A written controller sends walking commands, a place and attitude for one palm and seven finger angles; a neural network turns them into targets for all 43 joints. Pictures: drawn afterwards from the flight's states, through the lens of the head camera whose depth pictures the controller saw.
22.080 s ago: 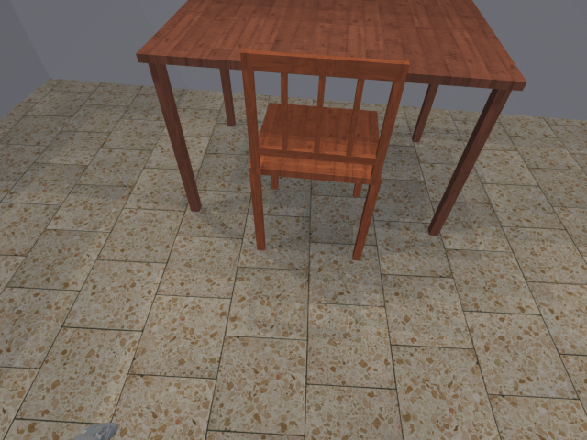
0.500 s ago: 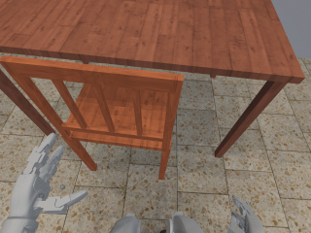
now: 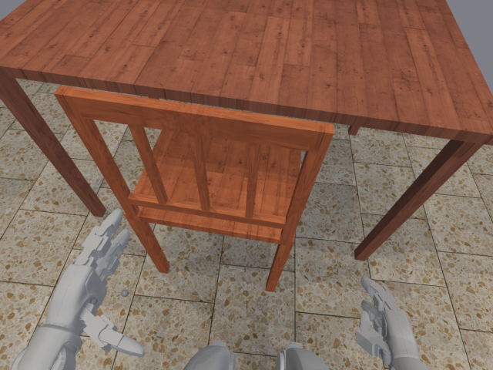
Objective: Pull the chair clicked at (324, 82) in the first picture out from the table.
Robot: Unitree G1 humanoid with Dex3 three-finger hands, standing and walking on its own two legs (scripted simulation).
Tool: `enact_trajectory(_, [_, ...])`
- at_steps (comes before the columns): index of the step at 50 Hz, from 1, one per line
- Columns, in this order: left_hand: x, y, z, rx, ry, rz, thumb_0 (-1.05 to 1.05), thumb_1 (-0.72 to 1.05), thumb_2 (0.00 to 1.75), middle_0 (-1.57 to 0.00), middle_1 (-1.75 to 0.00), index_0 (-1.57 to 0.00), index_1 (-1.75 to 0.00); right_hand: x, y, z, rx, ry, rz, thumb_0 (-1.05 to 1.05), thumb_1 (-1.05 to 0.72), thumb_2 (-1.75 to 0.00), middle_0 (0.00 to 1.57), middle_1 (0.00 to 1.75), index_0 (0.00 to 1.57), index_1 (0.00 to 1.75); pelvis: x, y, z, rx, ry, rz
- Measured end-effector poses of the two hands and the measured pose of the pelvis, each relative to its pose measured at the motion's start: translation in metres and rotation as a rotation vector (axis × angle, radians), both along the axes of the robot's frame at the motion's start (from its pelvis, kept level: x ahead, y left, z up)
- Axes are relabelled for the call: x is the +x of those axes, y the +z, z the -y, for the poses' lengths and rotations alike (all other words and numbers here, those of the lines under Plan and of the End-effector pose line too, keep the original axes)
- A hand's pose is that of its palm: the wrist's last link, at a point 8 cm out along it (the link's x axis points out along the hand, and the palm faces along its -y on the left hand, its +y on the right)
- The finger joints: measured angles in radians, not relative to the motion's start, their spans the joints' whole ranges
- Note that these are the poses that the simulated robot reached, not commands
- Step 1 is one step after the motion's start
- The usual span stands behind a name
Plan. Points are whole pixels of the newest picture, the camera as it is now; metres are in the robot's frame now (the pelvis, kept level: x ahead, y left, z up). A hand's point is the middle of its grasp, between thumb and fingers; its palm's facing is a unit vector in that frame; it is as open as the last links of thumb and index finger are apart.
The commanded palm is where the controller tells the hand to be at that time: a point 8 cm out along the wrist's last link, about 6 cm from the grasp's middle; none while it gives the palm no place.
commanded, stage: raise the hand toward the chair's back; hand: left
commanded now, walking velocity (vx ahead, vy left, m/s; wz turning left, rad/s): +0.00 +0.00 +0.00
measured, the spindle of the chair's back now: (201, 175) +0.47 +0.12 -0.02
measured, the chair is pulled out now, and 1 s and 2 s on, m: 0.00 0.00 0.00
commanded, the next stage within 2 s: aim the fingers beside a spindle in 0.68 s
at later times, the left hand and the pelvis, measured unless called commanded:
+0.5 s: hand (97, 265) +0.25 +0.23 +0.05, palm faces -0.06 -1.00 -0.05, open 16.9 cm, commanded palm +0.23 +0.28 +0.05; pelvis +0.01 +0.03 +0.00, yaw -1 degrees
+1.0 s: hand (120, 271) +0.25 +0.21 +0.03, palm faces -0.12 -0.99 -0.01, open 17.0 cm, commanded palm +0.24 +0.26 +0.04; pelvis +0.00 +0.02 +0.00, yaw +0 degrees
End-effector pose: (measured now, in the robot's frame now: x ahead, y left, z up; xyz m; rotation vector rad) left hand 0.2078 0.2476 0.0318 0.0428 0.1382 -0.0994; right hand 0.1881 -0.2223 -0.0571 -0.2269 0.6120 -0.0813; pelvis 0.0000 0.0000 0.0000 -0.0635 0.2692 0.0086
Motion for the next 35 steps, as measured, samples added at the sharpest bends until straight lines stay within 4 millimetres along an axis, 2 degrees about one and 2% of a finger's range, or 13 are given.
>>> enact_trajectory(7, [0.010,0.020,-0.022,0.012,0.046,0.124,-0.01,-0.50,0.30,-0.06,-0.09,-0.06,-0.09,-0.011,-0.003,-0.005,-0.038,0.011,-0.056,0.01,-0.90,-0.89,0.20,0.30,0.21,0.30,0.002,0.001,-0.010,-0.009,0.005,-0.003])
enact_trajectory(11, [0.021,0.015,-0.033,0.019,0.034,0.107,-0.01,-0.50,0.30,-0.06,-0.08,-0.06,-0.08,-0.019,-0.008,-0.002,-0.051,-0.005,-0.097,0.01,-0.90,-0.89,0.20,0.30,0.21,0.30,0.002,0.000,-0.015,-0.014,0.006,-0.011])
enact_trajectory(16, [0.025,0.006,-0.031,-0.003,-0.021,0.011,-0.01,-0.50,0.30,-0.06,-0.08,-0.06,-0.08,-0.027,-0.005,0.003,-0.058,-0.048,-0.112,0.01,-0.90,-0.89,0.20,0.30,0.21,0.30,0.005,0.003,-0.021,-0.017,-0.004,-0.013])
enact_trajectory(21, [0.026,0.015,-0.034,-0.003,0.003,0.061,-0.02,-0.50,0.30,-0.06,-0.08,-0.06,-0.08,-0.030,0.001,0.003,-0.074,-0.056,-0.113,0.01,-0.90,-0.89,0.20,0.30,0.21,0.30,0.008,0.005,-0.024,-0.015,-0.010,-0.013])
enact_trajectory(26, [0.029,0.016,-0.042,0.009,0.038,0.111,-0.01,-0.50,0.30,-0.06,-0.08,-0.06,-0.08,-0.027,-0.002,0.002,-0.077,-0.040,-0.117,0.01,-0.90,-0.89,0.20,0.30,0.21,0.30,0.008,0.002,-0.026,-0.020,-0.004,-0.021])
enact_trajectory(31, [0.026,0.006,-0.038,0.001,-0.001,0.043,-0.01,-0.50,0.30,-0.06,-0.08,-0.06,-0.08,-0.022,-0.003,-0.003,-0.062,-0.036,-0.104,0.01,-0.90,-0.89,0.20,0.30,0.21,0.30,0.006,0.001,-0.027,-0.024,-0.004,-0.020])
enact_trajectory(35, [0.022,0.012,-0.035,0.008,-0.008,0.047,-0.02,-0.50,0.30,-0.06,-0.08,-0.06,-0.08,-0.018,-0.001,-0.008,-0.051,-0.027,-0.087,0.01,-0.90,-0.89,0.20,0.30,0.21,0.30,0.006,0.002,-0.027,-0.021,-0.006,-0.014])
